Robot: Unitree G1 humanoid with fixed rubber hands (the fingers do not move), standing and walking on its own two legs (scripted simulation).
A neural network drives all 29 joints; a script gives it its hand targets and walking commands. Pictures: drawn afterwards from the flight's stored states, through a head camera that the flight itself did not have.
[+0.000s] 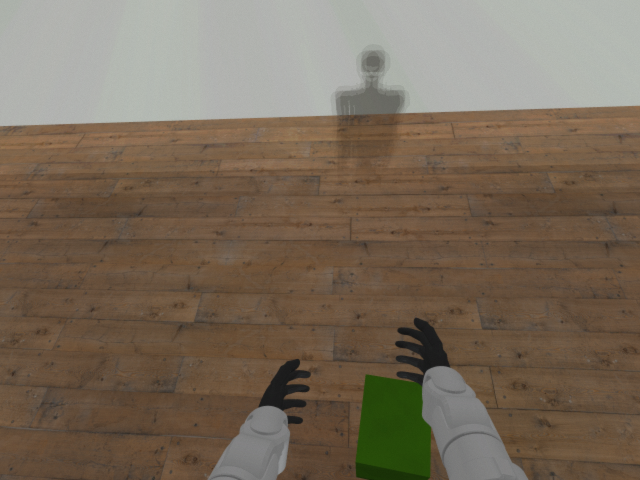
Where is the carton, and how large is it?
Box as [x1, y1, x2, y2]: [355, 374, 430, 479]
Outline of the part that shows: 366,374 355,462 356,476 367,479 427,479 429,477 430,426 425,422 421,416 421,386 415,382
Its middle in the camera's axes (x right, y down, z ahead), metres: +0.19 +0.51 +1.00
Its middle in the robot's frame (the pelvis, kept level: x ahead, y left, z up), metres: +0.30 -0.07 -0.65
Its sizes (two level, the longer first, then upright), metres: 0.195 0.160 0.265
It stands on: the floor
